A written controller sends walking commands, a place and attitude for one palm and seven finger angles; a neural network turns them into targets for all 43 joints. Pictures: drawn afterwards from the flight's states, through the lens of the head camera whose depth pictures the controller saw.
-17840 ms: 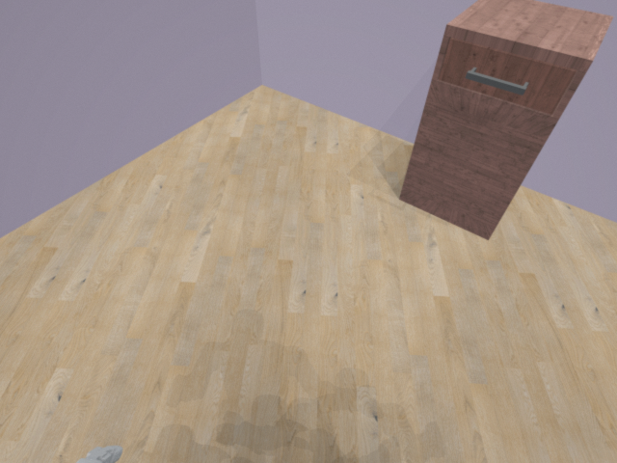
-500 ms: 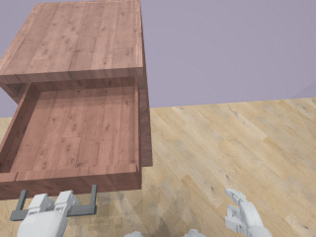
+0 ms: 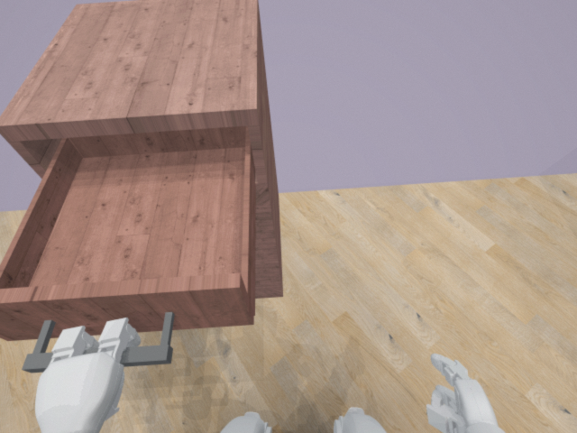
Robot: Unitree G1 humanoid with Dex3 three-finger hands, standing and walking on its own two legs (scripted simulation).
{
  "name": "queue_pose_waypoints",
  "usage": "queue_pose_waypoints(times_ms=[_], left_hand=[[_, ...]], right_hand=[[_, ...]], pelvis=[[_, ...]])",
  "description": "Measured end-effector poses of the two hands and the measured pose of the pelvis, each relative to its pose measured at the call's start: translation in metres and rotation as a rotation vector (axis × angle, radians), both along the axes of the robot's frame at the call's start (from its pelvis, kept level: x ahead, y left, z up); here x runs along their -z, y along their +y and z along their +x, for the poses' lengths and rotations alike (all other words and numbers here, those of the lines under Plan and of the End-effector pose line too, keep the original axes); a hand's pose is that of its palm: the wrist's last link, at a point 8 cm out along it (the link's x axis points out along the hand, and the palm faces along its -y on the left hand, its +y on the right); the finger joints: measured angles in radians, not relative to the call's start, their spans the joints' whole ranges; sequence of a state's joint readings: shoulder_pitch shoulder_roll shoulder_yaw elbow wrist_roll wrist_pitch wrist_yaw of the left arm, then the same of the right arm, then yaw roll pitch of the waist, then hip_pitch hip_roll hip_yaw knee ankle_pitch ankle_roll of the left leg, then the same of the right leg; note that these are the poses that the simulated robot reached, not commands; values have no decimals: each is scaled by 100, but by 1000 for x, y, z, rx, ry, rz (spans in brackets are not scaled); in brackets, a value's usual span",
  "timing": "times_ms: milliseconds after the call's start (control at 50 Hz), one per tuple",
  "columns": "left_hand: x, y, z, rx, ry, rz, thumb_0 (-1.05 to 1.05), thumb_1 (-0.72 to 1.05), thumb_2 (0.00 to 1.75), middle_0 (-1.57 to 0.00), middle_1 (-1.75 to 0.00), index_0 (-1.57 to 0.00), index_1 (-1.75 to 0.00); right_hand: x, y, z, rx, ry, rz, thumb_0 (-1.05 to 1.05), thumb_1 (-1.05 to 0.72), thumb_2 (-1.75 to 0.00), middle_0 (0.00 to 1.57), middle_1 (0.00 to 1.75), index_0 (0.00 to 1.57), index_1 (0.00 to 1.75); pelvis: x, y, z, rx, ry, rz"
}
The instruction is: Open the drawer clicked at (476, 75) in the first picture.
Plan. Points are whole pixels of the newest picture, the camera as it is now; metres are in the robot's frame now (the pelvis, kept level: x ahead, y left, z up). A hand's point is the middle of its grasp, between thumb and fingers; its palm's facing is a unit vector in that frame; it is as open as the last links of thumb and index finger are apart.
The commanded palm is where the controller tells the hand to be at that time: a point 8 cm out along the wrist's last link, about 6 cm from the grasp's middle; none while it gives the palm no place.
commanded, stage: open the thumb to release the handle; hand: left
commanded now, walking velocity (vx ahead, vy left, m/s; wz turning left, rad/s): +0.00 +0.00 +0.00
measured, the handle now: (103, 341) +0.23 +0.28 -0.01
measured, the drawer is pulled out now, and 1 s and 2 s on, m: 0.30 0.30 0.30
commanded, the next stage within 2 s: lift the hand off the handle in 0.24 s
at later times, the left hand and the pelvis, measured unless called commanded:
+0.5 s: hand (111, 383) +0.18 +0.26 -0.03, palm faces -0.05 -0.05 -1.00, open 13.8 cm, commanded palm +0.17 +0.26 +0.02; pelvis -0.01 +0.00 +0.00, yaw +0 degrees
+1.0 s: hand (101, 376) +0.19 +0.26 -0.01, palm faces -0.03 -0.06 -1.00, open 13.7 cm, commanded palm +0.17 +0.26 +0.05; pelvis +0.00 +0.00 +0.02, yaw +0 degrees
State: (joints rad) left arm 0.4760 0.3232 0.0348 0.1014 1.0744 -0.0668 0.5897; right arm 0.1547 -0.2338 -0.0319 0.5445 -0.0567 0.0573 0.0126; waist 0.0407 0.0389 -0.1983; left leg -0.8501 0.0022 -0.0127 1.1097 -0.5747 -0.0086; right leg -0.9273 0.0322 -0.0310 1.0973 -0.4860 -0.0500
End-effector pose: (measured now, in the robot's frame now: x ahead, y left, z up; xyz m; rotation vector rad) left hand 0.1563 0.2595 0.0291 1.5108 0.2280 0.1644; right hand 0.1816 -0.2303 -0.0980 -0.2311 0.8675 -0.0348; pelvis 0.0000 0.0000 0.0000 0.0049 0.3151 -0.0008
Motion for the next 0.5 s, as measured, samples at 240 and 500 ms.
queue_pose_waypoints(times_ms=[240, 500], left_hand=[[1, -1, 0, 4, 14, 5, 0, -22, 41, -32, -123, -33, -123], [5, -1, 11, 3, 14, 6, 0, -47, 31, -31, -120, -32, -120]], right_hand=[[-5, -8, -8, 8, -12, -11, 1, -91, -90, 20, 30, 20, 30], [0, -4, -8, 5, 1, -7, 1, -91, -90, 20, 30, 20, 30]], pelvis=[[-4, -5, -7, -7, -12, 2], [-3, -5, -7, -7, -4, 4]])
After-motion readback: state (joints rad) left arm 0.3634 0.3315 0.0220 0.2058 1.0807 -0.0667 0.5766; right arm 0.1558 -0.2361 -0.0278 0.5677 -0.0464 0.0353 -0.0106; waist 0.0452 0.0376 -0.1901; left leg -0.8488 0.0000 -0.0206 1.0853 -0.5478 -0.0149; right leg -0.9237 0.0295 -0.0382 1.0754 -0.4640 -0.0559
